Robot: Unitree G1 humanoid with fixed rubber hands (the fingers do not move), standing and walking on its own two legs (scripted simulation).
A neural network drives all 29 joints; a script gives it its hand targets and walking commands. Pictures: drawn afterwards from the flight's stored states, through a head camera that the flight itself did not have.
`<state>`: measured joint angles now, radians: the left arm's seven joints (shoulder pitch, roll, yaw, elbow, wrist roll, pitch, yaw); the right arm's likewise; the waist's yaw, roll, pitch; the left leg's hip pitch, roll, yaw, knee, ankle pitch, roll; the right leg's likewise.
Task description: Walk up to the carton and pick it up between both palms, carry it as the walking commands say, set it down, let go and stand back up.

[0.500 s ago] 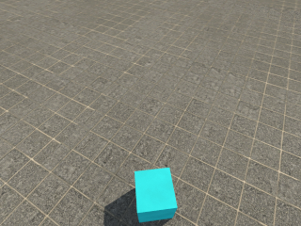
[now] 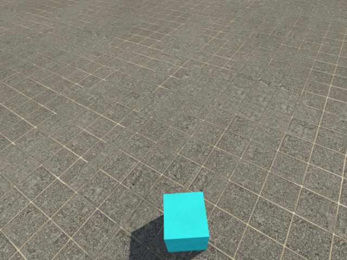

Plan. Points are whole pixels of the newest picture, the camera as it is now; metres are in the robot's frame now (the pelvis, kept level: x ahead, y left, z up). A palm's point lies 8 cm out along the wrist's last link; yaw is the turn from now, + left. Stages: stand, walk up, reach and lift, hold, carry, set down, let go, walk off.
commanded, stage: walk up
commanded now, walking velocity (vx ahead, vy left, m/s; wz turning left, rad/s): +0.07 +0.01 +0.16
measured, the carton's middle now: (185, 222) +0.43 +0.01 -0.65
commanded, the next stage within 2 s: none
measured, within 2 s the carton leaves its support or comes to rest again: neither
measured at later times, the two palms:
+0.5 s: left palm out of the picture +0.06 +0.29 -0.15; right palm out of the picture +0.12 -0.23 -0.10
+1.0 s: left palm out of the picture +0.05 +0.28 -0.14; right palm out of the picture +0.14 -0.25 -0.12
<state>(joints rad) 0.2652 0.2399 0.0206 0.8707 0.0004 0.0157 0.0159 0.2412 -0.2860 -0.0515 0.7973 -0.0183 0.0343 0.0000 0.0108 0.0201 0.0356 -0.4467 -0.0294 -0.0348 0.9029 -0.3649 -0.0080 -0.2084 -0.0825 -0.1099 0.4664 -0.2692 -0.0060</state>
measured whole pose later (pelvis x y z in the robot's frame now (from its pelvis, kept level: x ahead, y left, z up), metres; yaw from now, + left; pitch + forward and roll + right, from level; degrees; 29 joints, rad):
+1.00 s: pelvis +0.03 +0.01 -0.01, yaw +7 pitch +1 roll -2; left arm 0.27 0.24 0.02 0.87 0.00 0.05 0.02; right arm 0.26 -0.28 -0.05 0.80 -0.01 0.02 -0.03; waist 0.01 0.02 0.02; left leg -0.28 0.04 -0.02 0.59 -0.28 -0.03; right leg -0.24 -0.04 -0.19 0.54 -0.32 -0.01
